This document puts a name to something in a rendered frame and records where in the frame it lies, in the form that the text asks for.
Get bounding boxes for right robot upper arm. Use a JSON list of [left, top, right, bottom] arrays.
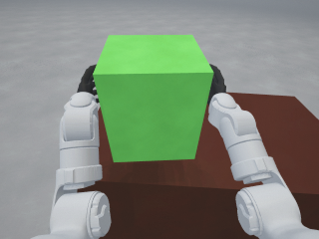
[[235, 182, 319, 239]]

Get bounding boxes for left robot hand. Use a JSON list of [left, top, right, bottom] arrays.
[[77, 64, 100, 103]]

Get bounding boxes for right robot hand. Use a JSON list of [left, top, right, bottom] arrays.
[[207, 64, 226, 106]]

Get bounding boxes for left robot upper arm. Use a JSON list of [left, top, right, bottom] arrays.
[[30, 191, 112, 239]]

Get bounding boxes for carton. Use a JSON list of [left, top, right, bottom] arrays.
[[93, 35, 214, 162]]

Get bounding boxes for robot right forearm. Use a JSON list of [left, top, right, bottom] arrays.
[[208, 93, 301, 221]]

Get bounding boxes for pedestal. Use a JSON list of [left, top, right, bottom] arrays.
[[77, 92, 319, 239]]

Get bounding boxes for robot left forearm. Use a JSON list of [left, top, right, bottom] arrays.
[[50, 92, 103, 232]]

